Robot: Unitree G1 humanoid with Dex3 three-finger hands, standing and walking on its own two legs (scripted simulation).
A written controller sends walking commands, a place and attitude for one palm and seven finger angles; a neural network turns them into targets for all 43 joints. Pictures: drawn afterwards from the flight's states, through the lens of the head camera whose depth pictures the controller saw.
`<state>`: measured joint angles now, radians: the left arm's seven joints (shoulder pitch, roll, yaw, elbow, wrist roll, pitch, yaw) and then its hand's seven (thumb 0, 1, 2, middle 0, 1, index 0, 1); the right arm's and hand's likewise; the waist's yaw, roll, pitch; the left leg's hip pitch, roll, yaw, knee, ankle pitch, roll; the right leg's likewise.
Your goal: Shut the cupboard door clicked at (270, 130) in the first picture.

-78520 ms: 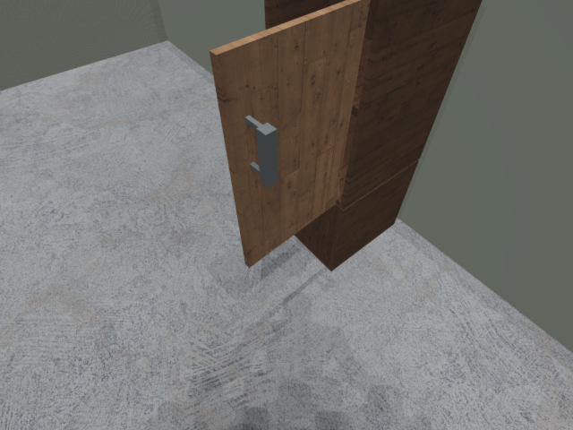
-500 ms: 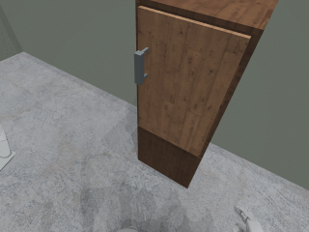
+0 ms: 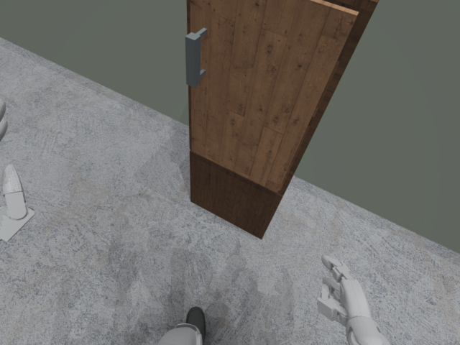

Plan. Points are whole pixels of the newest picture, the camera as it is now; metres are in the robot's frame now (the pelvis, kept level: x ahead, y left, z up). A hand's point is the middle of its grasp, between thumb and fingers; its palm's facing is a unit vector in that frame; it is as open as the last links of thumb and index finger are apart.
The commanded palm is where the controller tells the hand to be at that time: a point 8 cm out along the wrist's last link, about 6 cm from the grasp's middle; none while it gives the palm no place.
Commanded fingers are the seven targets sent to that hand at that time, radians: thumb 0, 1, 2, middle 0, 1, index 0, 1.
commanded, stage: stop stepping back and stand still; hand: left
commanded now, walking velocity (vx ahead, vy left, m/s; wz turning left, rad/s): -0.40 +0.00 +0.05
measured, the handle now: (198, 57) +0.72 +0.16 +0.08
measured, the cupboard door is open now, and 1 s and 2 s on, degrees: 0 0 0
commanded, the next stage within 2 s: let the arm hang, fingers relaxed in 0.86 s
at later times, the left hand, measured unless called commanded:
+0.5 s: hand out of the picture +0.10 +0.28 +0.18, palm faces +0.41 -0.81 -0.42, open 7.5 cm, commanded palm +0.04 +0.32 +0.19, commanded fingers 0.00 0.90 0.90 -0.20 -0.30 -0.20 -0.30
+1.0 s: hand out of the picture +0.11 +0.29 +0.16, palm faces +0.48 -0.77 -0.42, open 7.4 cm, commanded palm none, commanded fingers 0.00 0.90 0.90 -0.20 -0.30 -0.20 -0.30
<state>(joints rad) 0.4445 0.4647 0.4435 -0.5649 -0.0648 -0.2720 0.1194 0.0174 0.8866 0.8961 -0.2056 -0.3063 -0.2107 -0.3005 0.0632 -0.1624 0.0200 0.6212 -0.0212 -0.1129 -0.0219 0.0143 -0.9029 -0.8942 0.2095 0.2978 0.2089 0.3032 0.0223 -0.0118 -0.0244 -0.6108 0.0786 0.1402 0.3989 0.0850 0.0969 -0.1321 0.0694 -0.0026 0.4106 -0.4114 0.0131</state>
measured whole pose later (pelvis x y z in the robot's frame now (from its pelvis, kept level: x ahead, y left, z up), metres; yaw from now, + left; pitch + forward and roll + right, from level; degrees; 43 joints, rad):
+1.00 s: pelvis -0.09 +0.01 +0.01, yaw +4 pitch +0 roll -1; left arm 0.39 0.40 0.36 -0.29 0.01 -0.19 0.13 0.01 0.89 0.90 -0.20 -0.31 -0.21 -0.30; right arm 0.23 -0.21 -0.01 0.68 0.00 -0.13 -0.05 0.02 -0.91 -0.89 0.20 0.30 0.20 0.30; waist 0.00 0.00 -0.05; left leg -0.36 0.02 0.03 0.59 -0.23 0.02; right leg -0.20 0.00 0.00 0.56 -0.35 0.02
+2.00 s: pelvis -0.12 +0.02 +0.02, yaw +3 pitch -2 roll +0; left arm 0.38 0.09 0.00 1.15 0.02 0.00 0.04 0.00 0.90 0.90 -0.20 -0.30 -0.20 -0.30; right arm 0.33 -0.11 -0.01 1.12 -0.02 0.02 -0.03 0.01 -0.91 -0.89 0.20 0.30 0.20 0.30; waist -0.01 -0.01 0.00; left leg -0.28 -0.01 0.04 0.43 -0.12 0.03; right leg -0.15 -0.03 0.02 0.45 -0.26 0.03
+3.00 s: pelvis -0.09 +0.01 +0.02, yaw +3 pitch -2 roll +0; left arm 0.33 0.12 0.01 1.15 0.02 0.00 0.04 0.00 0.90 0.90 -0.20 -0.30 -0.20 -0.30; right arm 0.29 -0.12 0.00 1.13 -0.01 0.01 -0.04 0.01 -0.91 -0.89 0.20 0.30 0.20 0.30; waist -0.01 -0.01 0.04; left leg -0.23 0.00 0.04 0.41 -0.15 0.02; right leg -0.09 -0.02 0.01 0.40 -0.28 0.02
